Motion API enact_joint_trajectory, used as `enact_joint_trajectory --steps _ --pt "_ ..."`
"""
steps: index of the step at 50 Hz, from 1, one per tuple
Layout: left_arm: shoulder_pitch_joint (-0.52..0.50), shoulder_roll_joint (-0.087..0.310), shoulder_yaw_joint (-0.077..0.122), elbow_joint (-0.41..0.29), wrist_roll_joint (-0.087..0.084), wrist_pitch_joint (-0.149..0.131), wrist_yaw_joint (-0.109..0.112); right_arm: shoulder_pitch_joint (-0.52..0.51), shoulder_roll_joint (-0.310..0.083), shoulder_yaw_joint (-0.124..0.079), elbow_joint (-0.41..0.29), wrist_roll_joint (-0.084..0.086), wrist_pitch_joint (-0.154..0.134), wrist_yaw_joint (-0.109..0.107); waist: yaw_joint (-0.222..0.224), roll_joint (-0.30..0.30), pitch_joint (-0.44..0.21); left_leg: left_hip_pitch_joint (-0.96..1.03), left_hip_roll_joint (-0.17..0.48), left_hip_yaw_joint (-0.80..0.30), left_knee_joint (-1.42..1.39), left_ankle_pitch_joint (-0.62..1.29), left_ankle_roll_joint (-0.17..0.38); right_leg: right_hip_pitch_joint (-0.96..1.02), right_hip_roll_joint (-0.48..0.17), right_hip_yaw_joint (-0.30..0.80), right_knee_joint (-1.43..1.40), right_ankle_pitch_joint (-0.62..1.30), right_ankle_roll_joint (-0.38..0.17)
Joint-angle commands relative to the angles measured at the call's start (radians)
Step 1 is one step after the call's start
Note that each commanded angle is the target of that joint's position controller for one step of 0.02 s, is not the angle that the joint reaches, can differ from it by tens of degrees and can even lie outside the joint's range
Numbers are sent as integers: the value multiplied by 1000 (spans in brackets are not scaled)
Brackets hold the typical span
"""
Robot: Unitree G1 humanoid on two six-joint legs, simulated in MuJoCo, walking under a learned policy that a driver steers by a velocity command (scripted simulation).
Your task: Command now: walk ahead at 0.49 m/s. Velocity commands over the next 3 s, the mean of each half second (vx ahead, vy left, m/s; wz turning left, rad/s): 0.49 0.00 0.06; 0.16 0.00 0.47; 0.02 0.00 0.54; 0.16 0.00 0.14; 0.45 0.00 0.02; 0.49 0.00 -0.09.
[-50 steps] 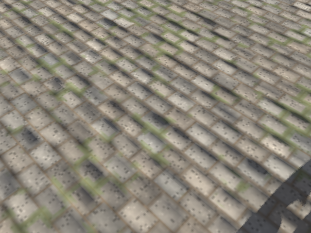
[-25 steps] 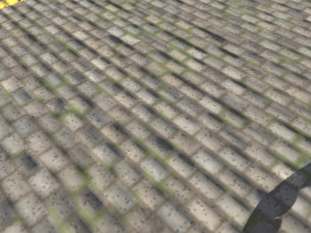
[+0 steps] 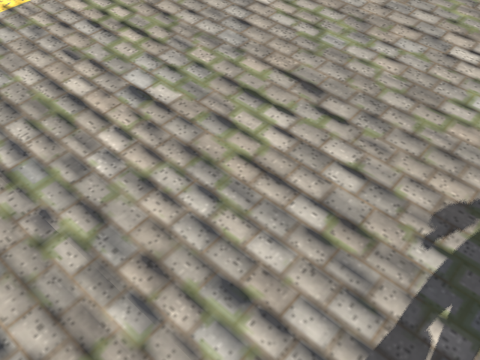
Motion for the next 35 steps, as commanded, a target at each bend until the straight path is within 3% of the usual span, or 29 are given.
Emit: enact_joint_trajectory --steps 1,6,9,11,13,14,15,16,17,18,19,20,22,24,26,30,32,35 --pt "34 46 14 -42 12 4 7 -38 -131 -20 -54 1 -17 -20 46 79 54 -97 281 -213 -207 66 170 -32 -43 2 -136 153 28" --pt "-157 28 5 -92 0 -8 -10 61 -164 -26 -31 19 -1 -37 -23 82 57 16 271 -161 -187 75 123 1 11 -44 -465 307 39" --pt "-236 34 2 -123 -8 -13 -29 109 -168 -29 -10 26 11 -38 -50 90 79 111 307 -170 -146 58 118 -5 27 -47 -554 261 32" --pt "-255 47 4 -141 -10 -21 -42 117 -173 -34 -2 26 21 -40 -43 96 82 172 338 -184 -103 69 108 4 37 -46 -599 188 8" --pt "-196 75 15 -135 -9 -29 -49 94 -188 -40 -5 27 32 -42 1 115 52 198 350 -187 -28 185 88 110 65 -67 -638 116 -22" --pt "-98 103 32 -108 -7 -32 -48 71 -186 -38 -11 24 37 -42 59 115 -3 187 317 -156 88 353 68 248 99 -96 -661 101 -44" --pt "89 161 60 -53 -6 -34 -41 62 -154 -26 -22 13 39 -41 135 88 -122 102 254 -104 314 422 38 502 85 -73 -650 120 -82" --pt "260 269 86 -23 14 -32 -35 126 -72 2 -49 1 27 -37 151 -90 -293 -238 137 -25 713 147 -27 900 -164 270 -653 85 -203" --pt "303 256 82 -7 9 -26 -41 176 -15 21 -38 16 0 -31 135 -274 -387 -506 22 -103 959 -409 -52 1069 -290 660 -817 -49 -297" --pt "247 172 56 -18 7 -29 -41 109 -132 -7 -46 44 -19 -27 142 -167 -286 -601 83 -209 1064 -391 -27 984 -267 593 -839 -90 -247" --pt "154 130 42 -42 9 -28 -38 25 -163 -16 -73 60 -24 -28 118 -103 -176 -612 134 -190 1056 -300 -11 840 -239 423 -848 -19 -205" --pt "72 101 32 -53 13 -31 -42 -13 -151 -19 -77 50 -18 -35 84 -22 -110 -564 177 -174 996 -213 -15 697 -197 304 -888 63 -181" --pt "17 56 21 -45 21 -39 -47 6 -118 -29 -69 38 15 -41 31 -41 -47 -462 221 -182 899 -125 -22 549 -132 151 -956 125 -144" --pt "28 65 23 -21 33 -44 -44 43 -81 -31 -56 39 40 -45 4 -35 -12 -423 198 -178 880 -102 -40 485 -111 34 -960 422 -145" --pt "25 93 30 -12 42 -44 -30 18 -79 -37 -81 30 51 -50 -12 -26 4 -454 176 -179 821 -46 -60 476 -109 -57 -948 641 -144" --pt "-3 123 33 -19 33 -19 11 -113 -55 -32 -149 12 55 -35 11 -37 6 -409 162 -94 525 149 -78 466 -70 -194 -937 663 -115" --pt "22 144 37 -11 25 -6 26 -175 -45 -28 -183 8 60 -22 40 -31 -5 -395 156 -63 439 188 -79 515 -90 -208 -914 660 -120" --pt "29 162 47 -4 6 22 36 -209 -69 -37 -228 7 68 -4 49 -32 -15 -415 153 -50 377 115 -62 618 -138 -203 -843 650 -123"
Next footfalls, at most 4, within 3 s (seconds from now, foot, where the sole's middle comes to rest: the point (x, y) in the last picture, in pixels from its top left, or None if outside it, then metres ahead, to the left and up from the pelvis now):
0.30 right None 0.34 -0.17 -0.78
0.80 left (224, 358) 0.53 0.05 -0.78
1.28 right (299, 343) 0.56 -0.16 -0.78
1.68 left None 0.39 0.04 -0.78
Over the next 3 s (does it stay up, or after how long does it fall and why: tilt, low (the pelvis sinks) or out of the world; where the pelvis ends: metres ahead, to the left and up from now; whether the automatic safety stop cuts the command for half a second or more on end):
stays up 0.88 0.25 0.00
